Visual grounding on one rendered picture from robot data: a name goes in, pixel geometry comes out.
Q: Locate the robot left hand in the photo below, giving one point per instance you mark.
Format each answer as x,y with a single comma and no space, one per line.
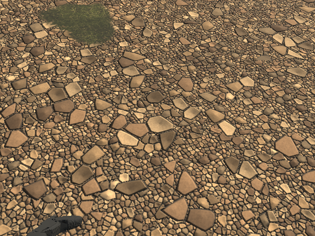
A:
54,225

